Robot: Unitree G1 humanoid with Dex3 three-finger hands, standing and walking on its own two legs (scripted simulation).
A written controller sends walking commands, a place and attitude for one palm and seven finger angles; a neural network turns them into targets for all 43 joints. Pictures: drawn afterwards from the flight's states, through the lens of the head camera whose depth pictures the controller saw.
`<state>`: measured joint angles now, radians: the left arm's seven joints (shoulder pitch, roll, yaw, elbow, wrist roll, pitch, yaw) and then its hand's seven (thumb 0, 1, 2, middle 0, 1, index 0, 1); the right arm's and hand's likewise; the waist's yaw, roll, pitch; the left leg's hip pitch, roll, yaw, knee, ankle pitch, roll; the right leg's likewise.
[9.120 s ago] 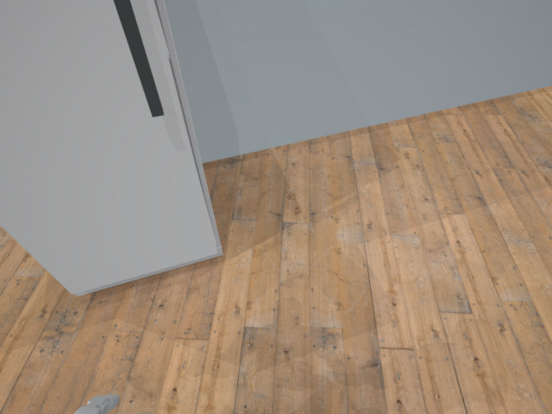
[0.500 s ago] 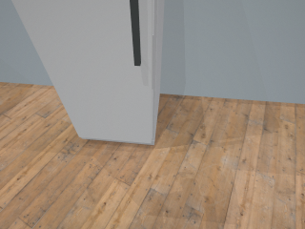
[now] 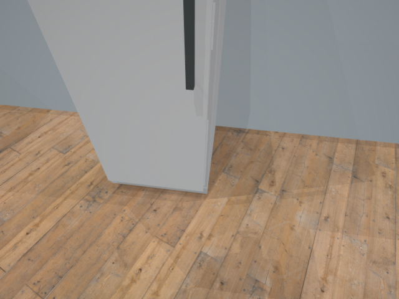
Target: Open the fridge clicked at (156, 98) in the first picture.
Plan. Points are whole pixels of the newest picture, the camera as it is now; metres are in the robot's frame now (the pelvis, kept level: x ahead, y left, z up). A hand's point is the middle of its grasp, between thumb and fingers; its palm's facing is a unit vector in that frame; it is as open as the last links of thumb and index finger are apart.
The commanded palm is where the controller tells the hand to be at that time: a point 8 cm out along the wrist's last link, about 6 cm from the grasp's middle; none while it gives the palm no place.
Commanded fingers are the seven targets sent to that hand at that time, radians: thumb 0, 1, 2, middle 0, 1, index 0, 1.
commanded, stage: look again from close up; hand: right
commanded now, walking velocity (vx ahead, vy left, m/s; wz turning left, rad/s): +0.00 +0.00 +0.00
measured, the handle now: (190, 10) +0.76 +0.08 +0.25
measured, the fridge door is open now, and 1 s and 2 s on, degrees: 0 0 0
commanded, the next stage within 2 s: shuffle to correct the standing spot in 0.84 s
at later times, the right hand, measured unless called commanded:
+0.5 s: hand out of the picture +0.04 -0.15 -0.17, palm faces +0.00 +0.98 -0.20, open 7.3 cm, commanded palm none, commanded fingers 0.00 -0.90 -0.90 0.20 0.30 0.20 0.30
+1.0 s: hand out of the picture +0.01 -0.14 -0.17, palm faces +0.03 +0.98 -0.20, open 7.3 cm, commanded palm none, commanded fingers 0.00 -0.90 -0.90 0.20 0.30 0.20 0.30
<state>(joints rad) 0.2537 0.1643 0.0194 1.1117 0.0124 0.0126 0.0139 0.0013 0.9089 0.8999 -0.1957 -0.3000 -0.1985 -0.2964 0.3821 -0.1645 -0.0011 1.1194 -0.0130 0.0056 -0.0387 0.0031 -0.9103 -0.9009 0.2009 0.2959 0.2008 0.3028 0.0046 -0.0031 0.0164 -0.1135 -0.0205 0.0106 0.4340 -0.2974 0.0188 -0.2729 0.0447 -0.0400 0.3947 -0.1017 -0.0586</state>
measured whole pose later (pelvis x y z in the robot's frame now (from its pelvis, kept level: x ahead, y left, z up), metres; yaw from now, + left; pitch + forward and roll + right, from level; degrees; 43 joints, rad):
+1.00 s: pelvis +0.04 +0.02 +0.00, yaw +0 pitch -1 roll -1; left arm 0.25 0.16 -0.02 1.15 0.01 0.00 0.03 0.00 0.91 0.90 -0.19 -0.30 -0.20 -0.30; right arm 0.34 -0.14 0.01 1.11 0.00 -0.01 -0.05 0.00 -0.91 -0.90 0.20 0.30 0.20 0.30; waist 0.00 0.00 0.04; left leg -0.03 -0.04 0.01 0.37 -0.32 0.05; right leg -0.21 0.03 -0.04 0.39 -0.16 -0.03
